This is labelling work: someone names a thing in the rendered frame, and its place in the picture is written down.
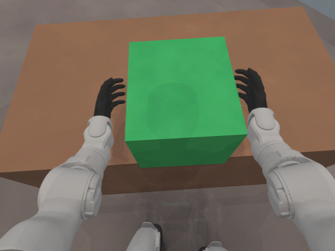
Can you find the pedestal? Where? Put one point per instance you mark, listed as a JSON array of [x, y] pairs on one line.
[[67, 63]]

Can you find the right robot shin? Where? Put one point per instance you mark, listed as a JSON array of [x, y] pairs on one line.
[[217, 244]]

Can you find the right robot hand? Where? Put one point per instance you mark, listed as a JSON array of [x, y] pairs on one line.
[[255, 96]]

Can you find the robot left upper arm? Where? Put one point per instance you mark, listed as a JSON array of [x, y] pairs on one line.
[[69, 196]]

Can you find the robot right upper arm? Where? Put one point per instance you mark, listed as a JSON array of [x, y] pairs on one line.
[[305, 194]]

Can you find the left robot thigh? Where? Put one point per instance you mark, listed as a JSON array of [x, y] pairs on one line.
[[145, 239]]

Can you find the left robot hand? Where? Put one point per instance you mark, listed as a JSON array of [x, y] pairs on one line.
[[104, 104]]

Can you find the robot left forearm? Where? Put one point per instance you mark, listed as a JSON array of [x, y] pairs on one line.
[[94, 154]]

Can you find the robot right forearm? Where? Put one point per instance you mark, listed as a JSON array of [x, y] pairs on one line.
[[267, 146]]

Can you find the carton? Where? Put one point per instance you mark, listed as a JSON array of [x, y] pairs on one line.
[[183, 106]]

